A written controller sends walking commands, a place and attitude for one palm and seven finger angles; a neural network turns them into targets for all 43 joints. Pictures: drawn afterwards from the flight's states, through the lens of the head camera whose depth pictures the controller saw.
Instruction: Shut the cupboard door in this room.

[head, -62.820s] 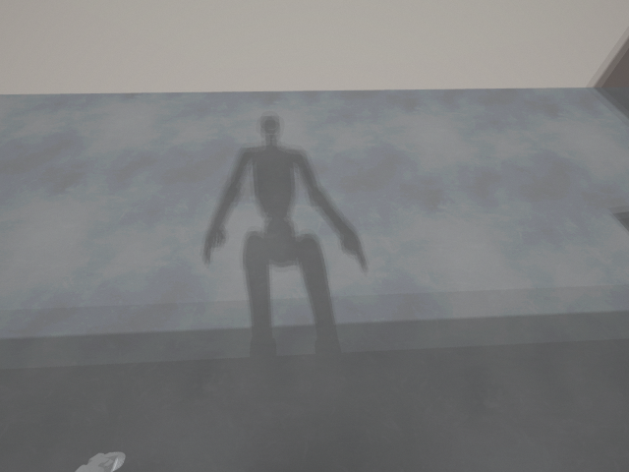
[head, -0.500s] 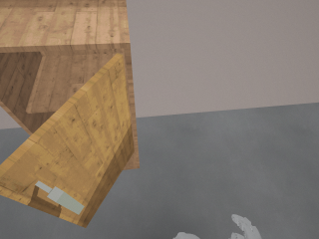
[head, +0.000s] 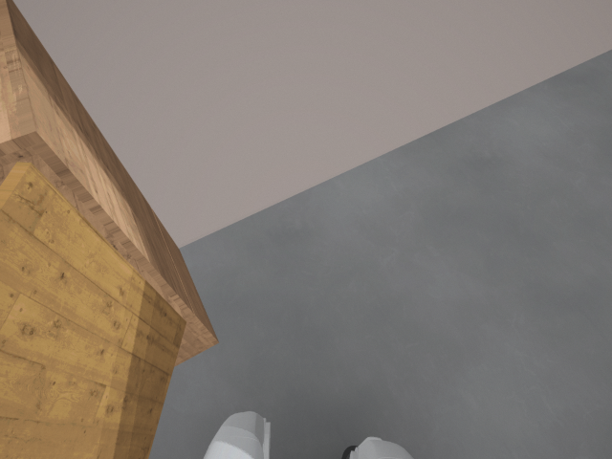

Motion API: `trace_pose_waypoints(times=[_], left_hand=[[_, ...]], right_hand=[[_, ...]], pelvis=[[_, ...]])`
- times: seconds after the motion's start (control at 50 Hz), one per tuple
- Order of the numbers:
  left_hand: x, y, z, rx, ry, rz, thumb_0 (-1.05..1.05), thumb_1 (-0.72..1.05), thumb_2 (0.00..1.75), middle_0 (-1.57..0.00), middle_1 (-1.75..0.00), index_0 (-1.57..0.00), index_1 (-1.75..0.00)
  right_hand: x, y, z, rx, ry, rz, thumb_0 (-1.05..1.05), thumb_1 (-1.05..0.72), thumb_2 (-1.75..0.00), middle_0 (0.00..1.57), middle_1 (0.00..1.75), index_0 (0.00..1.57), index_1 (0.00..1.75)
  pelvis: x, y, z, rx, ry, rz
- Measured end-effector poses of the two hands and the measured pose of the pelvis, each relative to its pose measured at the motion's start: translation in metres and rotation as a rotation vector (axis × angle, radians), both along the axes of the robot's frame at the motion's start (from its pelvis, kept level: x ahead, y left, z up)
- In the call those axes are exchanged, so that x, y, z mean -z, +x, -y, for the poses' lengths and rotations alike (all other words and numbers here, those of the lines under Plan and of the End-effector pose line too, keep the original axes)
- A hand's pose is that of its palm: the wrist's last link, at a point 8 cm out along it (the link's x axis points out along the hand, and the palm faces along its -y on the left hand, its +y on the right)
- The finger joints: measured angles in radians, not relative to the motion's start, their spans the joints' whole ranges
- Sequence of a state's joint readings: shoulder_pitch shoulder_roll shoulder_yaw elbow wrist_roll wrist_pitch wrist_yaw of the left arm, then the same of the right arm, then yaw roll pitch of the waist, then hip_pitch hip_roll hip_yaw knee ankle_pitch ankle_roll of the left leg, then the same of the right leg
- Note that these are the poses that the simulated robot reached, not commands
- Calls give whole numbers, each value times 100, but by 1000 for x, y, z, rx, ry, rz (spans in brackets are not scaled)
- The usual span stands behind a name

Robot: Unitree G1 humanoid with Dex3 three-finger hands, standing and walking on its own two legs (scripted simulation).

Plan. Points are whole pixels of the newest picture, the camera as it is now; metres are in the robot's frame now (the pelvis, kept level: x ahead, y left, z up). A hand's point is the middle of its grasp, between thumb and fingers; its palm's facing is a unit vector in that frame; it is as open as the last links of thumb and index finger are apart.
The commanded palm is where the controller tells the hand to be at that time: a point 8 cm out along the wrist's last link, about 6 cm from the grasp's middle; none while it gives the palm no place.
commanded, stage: walk to a spot facing it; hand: left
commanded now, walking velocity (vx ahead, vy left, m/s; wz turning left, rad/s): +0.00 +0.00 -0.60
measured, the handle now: out of the picture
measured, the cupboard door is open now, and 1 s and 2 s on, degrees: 55 55 55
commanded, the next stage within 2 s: none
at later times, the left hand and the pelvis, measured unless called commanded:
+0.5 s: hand (180, 390) +0.20 +0.22 -0.15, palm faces -0.26 -0.94 -0.23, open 7.4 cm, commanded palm none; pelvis +0.04 +0.03 +0.01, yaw -19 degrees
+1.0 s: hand (261, 351) +0.27 +0.10 -0.16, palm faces -0.57 -0.80 -0.21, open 7.4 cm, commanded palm none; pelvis +0.08 +0.00 +0.00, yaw -36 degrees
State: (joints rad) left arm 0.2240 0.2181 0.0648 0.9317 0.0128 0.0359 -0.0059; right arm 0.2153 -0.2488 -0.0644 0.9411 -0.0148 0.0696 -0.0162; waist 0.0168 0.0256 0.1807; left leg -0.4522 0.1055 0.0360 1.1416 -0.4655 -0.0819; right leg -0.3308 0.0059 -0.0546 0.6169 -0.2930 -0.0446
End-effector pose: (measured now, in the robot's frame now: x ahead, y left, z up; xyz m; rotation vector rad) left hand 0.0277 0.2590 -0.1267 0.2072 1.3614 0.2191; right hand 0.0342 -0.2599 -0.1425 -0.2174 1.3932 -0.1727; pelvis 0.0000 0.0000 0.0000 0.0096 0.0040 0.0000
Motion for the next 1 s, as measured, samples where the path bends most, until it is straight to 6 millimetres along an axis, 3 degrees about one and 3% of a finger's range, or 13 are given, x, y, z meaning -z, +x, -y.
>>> trace_pose_waypoints(times=[0.12, 0.2, 0.26, 0.34, 0.48, 0.56, 0.66, 0.7, 0.8, 0.9, 1.0], left_hand=[[-3, 35, 9, 75, -40, 54, 0, 91, 90, -20, -30, -20, -30], [0, 64, 1, 119, -58, 109, 0, 90, 90, -20, -30, -20, -30], [8, 88, -11, 153, -68, 141, 0, 90, 90, -21, -30, -20, -30], [6, 120, -22, 212, -70, 159, 0, 91, 90, -20, -30, -20, -30], [-9, 173, -14, 328, -70, 173, 0, 91, 90, -20, -30, -20, -30], [-9, 203, 13, 426, -69, 168, 0, 91, 90, -20, -30, -19, -30], [-3, 240, 66, 563, -60, 213, 1, 91, 90, -20, -30, -19, -30], [-3, 246, 83, 590, -60, 233, 0, 91, 90, -20, -30, -20, -30], [-9, 245, 106, 629, -63, 192, 0, 91, 90, -20, -30, -20, -30], [-7, 248, 115, 671, -86, 150, 0, 91, 90, -20, -30, -20, -30], [3, 265, 110, 691, -109, 130, 0, 90, 90, -21, -30, -20, -30]], right_hand=[[-14, 55, -15, 15, 28, 199, 1, -91, -90, 20, 30, 20, 30], [-26, 84, -30, 29, 23, 306, 1, -91, -90, 20, 30, 20, 30], [-32, 94, -40, 48, -1, 375, 1, -90, -90, 20, 30, 20, 30], [-43, 79, -47, 89, -28, 375, 1, -90, -90, 21, 30, 20, 30], [-45, 21, -40, 239, -59, 251, 1, -90, -90, 21, 30, 21, 30], [-34, -23, -31, 347, -56, 163, 1, -90, -90, 21, 30, 21, 30], [-7, -77, -14, 473, -30, 64, 1, -90, -90, 21, 30, 21, 30], [0, -90, -8, 506, -29, 22, 1, -90, -90, 21, 30, 20, 30], [-5, -87, 1, 554, -34, 35, 1, -91, -90, 20, 30, 20, 30], [-15, -62, 1, 579, -39, 123, 1, -91, -90, 20, 30, 20, 30], [-22, -29, -5, 597, -67, 205, 1, -91, -90, 20, 30, 20, 30]], pelvis=[[-7, 7, -5, 70, 13, -13], [-6, 12, -17, 121, 10, -20], [1, 19, -29, 160, -4, -27], [-4, 26, -37, 220, -17, -18], [-15, 40, -35, 313, -48, -20], [-12, 45, -26, 375, -44, -20], [6, 50, -1, 445, -17, -15], [9, 49, 3, 460, -20, -6], [0, 54, 10, 519, -2, 0], [-6, 64, 10, 578, 8, -10], [-3, 82, 2, 634, -3, -22]])
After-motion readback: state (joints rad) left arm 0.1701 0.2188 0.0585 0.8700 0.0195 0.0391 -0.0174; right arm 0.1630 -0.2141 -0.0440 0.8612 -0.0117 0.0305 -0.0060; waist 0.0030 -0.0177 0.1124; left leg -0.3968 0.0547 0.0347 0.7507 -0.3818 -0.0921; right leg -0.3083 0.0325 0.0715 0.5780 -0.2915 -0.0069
